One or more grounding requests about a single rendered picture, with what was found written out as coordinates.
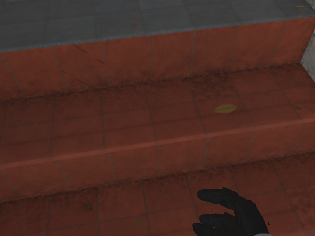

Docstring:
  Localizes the robot right hand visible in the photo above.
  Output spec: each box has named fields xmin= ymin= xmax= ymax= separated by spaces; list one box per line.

xmin=192 ymin=187 xmax=270 ymax=236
